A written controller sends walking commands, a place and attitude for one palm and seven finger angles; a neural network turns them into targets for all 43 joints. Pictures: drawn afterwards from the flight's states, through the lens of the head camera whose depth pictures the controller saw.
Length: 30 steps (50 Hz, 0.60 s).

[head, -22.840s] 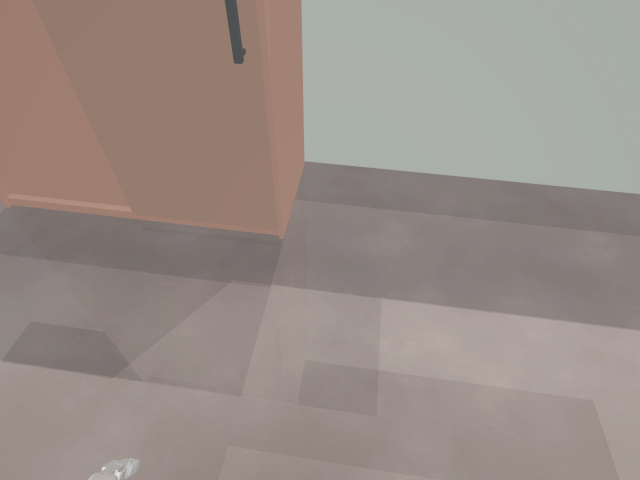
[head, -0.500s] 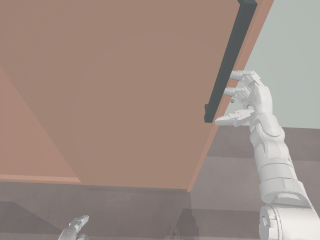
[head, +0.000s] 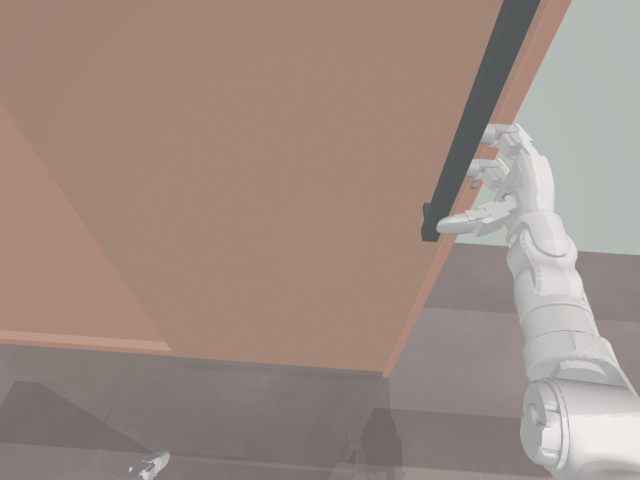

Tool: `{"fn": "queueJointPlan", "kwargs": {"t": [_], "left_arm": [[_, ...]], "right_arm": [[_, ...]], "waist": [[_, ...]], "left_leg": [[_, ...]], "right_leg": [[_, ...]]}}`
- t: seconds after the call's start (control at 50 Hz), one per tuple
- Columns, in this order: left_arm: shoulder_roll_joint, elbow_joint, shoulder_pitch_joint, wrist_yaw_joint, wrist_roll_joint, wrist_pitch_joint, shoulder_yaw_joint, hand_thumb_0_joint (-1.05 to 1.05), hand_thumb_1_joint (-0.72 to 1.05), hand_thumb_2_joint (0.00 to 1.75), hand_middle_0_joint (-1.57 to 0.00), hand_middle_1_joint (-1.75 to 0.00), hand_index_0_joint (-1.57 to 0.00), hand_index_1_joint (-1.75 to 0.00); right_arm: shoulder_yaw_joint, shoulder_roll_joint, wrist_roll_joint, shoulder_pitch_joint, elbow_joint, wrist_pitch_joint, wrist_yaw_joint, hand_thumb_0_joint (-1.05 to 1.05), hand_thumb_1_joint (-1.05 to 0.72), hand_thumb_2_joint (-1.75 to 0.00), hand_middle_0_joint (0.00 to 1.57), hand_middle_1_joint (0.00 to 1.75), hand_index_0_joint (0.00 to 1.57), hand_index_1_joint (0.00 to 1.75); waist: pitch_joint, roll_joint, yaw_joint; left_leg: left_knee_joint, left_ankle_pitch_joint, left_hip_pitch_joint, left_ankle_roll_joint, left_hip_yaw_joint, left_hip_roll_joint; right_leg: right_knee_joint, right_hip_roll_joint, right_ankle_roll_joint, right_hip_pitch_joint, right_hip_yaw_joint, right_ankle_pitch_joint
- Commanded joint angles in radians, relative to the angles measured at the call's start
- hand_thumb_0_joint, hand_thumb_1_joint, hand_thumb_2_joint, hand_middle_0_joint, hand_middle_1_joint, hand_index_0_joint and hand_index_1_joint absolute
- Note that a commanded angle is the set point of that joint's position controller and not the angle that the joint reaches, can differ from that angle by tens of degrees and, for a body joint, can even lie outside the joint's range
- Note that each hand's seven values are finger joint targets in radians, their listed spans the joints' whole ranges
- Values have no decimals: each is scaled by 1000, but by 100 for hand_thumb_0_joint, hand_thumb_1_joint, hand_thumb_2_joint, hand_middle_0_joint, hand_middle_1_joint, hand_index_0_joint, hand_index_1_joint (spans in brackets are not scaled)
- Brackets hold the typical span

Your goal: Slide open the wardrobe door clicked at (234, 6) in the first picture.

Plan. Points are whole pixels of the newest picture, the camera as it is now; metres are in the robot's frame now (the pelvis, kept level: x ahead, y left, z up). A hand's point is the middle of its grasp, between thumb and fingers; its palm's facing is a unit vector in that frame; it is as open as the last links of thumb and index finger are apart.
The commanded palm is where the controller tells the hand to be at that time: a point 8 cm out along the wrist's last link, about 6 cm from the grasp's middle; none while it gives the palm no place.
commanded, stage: slide the fingers in behind the handle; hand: right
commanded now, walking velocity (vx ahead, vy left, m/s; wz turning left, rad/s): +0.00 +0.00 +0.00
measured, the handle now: (460, 135) +0.49 -0.10 +0.19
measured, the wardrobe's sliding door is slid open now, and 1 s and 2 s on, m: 0.00 0.00 0.00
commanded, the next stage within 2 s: grip the handle and tug to test in 1.80 s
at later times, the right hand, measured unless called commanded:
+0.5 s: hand (479, 203) +0.43 -0.13 +0.14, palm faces -0.05 +1.00 +0.01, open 14.0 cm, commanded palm +0.40 -0.18 +0.14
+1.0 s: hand (460, 198) +0.43 -0.11 +0.14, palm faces -0.06 +1.00 +0.01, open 14.0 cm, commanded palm +0.41 -0.16 +0.14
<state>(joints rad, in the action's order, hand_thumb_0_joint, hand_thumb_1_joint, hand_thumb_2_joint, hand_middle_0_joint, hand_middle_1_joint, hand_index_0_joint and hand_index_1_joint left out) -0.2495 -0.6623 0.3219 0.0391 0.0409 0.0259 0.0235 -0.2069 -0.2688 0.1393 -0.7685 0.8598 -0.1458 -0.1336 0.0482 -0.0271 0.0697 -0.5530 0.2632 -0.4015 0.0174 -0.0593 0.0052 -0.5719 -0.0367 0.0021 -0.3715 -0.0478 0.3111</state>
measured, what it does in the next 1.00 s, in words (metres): stands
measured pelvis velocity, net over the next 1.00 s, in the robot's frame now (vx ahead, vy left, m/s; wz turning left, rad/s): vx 0.01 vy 0.00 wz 0.00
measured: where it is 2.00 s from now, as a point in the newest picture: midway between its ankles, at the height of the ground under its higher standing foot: outside the picture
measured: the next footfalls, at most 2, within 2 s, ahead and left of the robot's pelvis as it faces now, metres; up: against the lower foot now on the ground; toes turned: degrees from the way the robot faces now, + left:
none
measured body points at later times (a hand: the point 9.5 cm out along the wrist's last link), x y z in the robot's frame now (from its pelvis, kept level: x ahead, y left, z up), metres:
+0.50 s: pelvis +0.00 -0.01 +0.00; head +0.02 +0.00 +0.45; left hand +0.11 +0.24 -0.11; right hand +0.43 -0.19 +0.14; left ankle +0.01 +0.11 -0.73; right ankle -0.02 -0.12 -0.73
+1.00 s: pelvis +0.01 +0.00 +0.00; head +0.03 +0.00 +0.45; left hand +0.10 +0.24 -0.12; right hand +0.43 -0.16 +0.14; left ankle +0.01 +0.11 -0.73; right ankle -0.02 -0.12 -0.73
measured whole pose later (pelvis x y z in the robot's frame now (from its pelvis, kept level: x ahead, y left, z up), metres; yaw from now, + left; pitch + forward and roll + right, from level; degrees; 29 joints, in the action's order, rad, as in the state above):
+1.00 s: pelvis +0.01 +0.00 +0.00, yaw +0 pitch +5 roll +0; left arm -0.23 -0.65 0.31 0.03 0.04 0.02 0.02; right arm -0.14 -0.18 0.15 -0.64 0.68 -0.09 -0.08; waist 0.05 -0.03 0.05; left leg -0.54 0.27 -0.36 0.01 -0.05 0.01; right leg -0.56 -0.03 0.00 -0.33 -0.05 0.32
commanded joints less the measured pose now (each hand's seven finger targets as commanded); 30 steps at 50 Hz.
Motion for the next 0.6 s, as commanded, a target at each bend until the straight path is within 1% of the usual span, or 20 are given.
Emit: {"fn": "queueJointPlan", "kwargs": {"t": [0.0, 0.06, 0.08, 0.12, 0.14, 0.16, 0.18, 0.22, 0.24, 0.26, 0.28, 0.32, 0.34, 0.4, 0.42, 0.44, 0.46, 0.48, 0.54, 0.58], "left_arm": [[-144, 112, 22, 7, -1, 34, -50, 0, 90, 90, -20, -30, -20, -30], [-140, 120, 17, 4, 1, 36, -52, 0, 90, 90, -20, -30, -20, -30], [-143, 121, 20, 4, 0, 38, -56, 0, 90, 90, -20, -30, -20, -30], [-138, 123, 15, 4, 2, 38, -54, 0, 90, 90, -20, -30, -20, -30], [-138, 126, 19, 2, 0, 39, -55, 0, 90, 90, -20, -30, -20, -30], [-137, 127, 11, 2, 2, 44, -58, 0, 90, 90, -20, -30, -20, -30], [-139, 123, 10, 2, 4, 42, -57, 0, 90, 90, -20, -30, -20, -30], [-137, 126, 0, 4, 6, 41, -55, 0, 90, 90, -20, -30, -20, -30], [-139, 128, -1, 4, 5, 40, -56, 0, 90, 90, -20, -30, -20, -30], [-132, 130, -14, 3, 9, 42, -54, 0, 90, 90, -20, -30, -20, -30], [-137, 126, -11, 4, 8, 41, -53, 0, 90, 90, -20, -30, -20, -30], [-134, 129, -20, 6, 7, 40, -53, 0, 90, 90, -20, -30, -20, -30], [-136, 129, -20, 7, 6, 38, -53, 0, 90, 90, -20, -30, -20, -30], [-128, 134, -38, 10, 5, 42, -48, 0, 90, 90, -20, -30, -20, -30], [-127, 135, -42, 11, 5, 43, -46, 0, 90, 90, -20, -30, -20, -30], [-130, 131, -36, 13, 5, 42, -47, 0, 90, 90, -20, -30, -20, -30], [-127, 131, -44, 14, 5, 44, -45, 0, 90, 90, -20, -30, -20, -30], [-125, 129, -42, 14, 3, 45, -44, 0, 90, 90, -20, -30, -20, -30], [-124, 127, -44, 14, 4, 43, -43, 0, 90, 90, -20, -30, -20, -30], [-124, 124, -44, 13, 3, 46, -43, 0, 90, 90, -20, -30, -20, -30]], "right_arm": [[-64, -211, 20, -440, -193, -69, -7, 0, 50, -30, 30, 120, 30, 120], [-23, -165, 24, -449, -229, -72, -14, 0, 50, -30, 30, 120, 30, 120], [-51, -199, 23, -445, -264, -80, -13, 0, 50, -30, 30, 120, 30, 120], [-29, -177, 25, -429, -291, -84, -17, 0, 50, -30, 30, 120, 30, 120], [-12, -157, 26, -416, -305, -88, -17, 0, 50, -30, 30, 120, 30, 120], [-18, -158, 31, -408, -327, -89, -19, 0, 50, -30, 30, 120, 30, 120], [-31, -171, 31, -375, -309, -82, -18, 0, 50, -30, 30, 120, 30, 120], [-20, -154, 35, -355, -320, -66, -18, 0, 50, -30, 30, 120, 30, 120], [1, -139, 32, -363, -345, -62, -15, 0, 50, -30, 30, 120, 30, 120], [20, -107, 35, -347, -336, -49, -16, 0, 50, -30, 30, 120, 30, 120], [-6, -142, 32, -355, -342, -41, -8, 0, 50, -30, 30, 120, 30, 120], [7, -125, 32, -364, -358, -27, -2, 0, 50, -30, 30, 120, 30, 120], [0, -130, 31, -338, -346, -21, 3, 0, 50, -30, 30, 120, 30, 120], [2, -128, 31, -377, -394, -26, 15, 0, 50, -30, 30, 120, 30, 120], [16, -109, 32, -372, -385, -26, 14, 0, 50, -30, 30, 120, 30, 120], [9, -123, 31, -378, -382, -30, 19, 0, 50, -30, 30, 120, 30, 120], [17, -116, 31, -396, -388, -32, 19, 0, 50, -30, 30, 120, 30, 120], [10, -116, 31, -385, -372, -31, 21, 0, 50, -30, 30, 120, 30, 120], [59, -76, 21, -402, -360, -25, 17, 0, 50, -30, 30, 120, 30, 120], [46, -81, 23, -409, -355, -19, 20, 0, 50, -30, 30, 120, 30, 120]], "waist": [[346, 73, -10], [342, 36, -6], [371, 22, -15], [369, 14, -12], [376, 34, -13], [376, 14, -13], [354, 39, -19], [330, 41, -20], [335, 35, -16], [309, 5, -16], [302, 13, -20], [293, 34, -13], [287, 50, -19], [307, 21, -20], [305, 39, -17], [300, 59, -12], [301, 33, -10], [302, 45, -15], [299, 26, -2], [315, 11, -6]], "left_leg": [[34, -351, 213, 2, 31, -21], [35, -338, 192, 5, 28, -23], [30, -354, 206, 7, 32, -24], [32, -370, 206, 7, 31, -25], [30, -366, 211, 9, 24, -26], [31, -375, 203, 8, 28, -28], [34, -359, 202, 8, 24, -29], [41, -345, 200, 8, 22, -28], [42, -342, 203, 8, 19, -26], [45, -336, 180, 8, 20, -26], [46, -320, 179, 9, 19, -26], [54, -301, 173, 7, 17, -26], [56, -296, 180, 7, 18, -25], [53, -298, 186, 9, 21, -23], [53, -291, 180, 8, 19, -24], [55, -287, 183, 7, 18, -23], [55, -287, 174, 6, 22, -22], [53, -289, 178, 7, 21, -23], [51, -281, 159, 8, 16, -20], [47, -284, 153, 9, 15, -21]], "right_leg": [[43, 43, -39, 74, 20, -266], [41, 41, -40, 95, 21, -268], [37, 41, -40, 107, 22, -286], [36, 41, -40, 120, 19, -304], [37, 38, -40, 126, 25, -314], [34, 37, -40, 137, 22, -318], [39, 35, -39, 125, 24, -301], [48, 36, -39, 115, 23, -284], [49, 36, -39, 128, 25, -296], [49, 35, -39, 130, 22, -289], [51, 36, -37, 122, 28, -276], [57, 36, -39, 123, 29, -257], [57, 36, -40, 120, 28, -257], [59, 37, -38, 135, 30, -258], [59, 37, -38, 136, 32, -252], [57, 35, -39, 135, 34, -256], [57, 36, -38, 138, 32, -250], [57, 37, -38, 137, 34, -250], [52, 36, -35, 150, 36, -256], [50, 38, -32, 156, 41, -260]]}}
